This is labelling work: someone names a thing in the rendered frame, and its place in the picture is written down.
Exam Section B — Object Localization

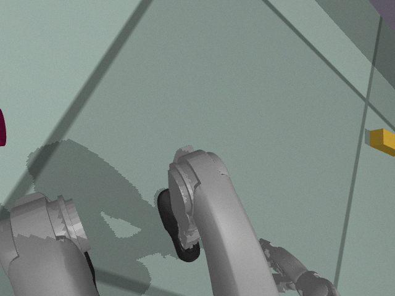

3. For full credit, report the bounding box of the right robot foot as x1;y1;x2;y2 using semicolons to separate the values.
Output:
157;189;200;262

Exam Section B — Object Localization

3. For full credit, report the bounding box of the right robot hand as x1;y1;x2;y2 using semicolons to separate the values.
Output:
259;238;309;293

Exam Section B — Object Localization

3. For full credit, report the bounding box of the right robot arm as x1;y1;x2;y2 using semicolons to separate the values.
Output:
295;271;340;296

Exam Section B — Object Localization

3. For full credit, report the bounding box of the left robot foot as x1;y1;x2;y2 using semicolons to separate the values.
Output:
84;251;99;294

